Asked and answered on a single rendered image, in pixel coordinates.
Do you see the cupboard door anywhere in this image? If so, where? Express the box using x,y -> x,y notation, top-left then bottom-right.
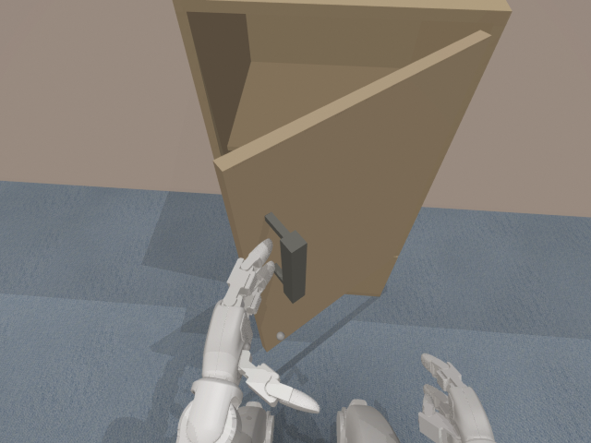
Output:
213,30 -> 492,352

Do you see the handle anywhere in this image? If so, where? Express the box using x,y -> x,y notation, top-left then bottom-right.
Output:
265,212 -> 308,304

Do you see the right robot thigh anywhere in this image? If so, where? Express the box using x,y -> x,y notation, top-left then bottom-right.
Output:
336,405 -> 401,443

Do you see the right robot hand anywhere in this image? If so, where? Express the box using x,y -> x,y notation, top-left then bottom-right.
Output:
418,353 -> 495,443

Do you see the left robot forearm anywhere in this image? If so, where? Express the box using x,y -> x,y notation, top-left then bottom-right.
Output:
176,377 -> 243,443

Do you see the left robot hand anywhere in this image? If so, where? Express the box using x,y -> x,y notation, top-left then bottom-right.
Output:
202,238 -> 320,413

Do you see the robot right shin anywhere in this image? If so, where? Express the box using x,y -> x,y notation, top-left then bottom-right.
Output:
348,399 -> 367,407

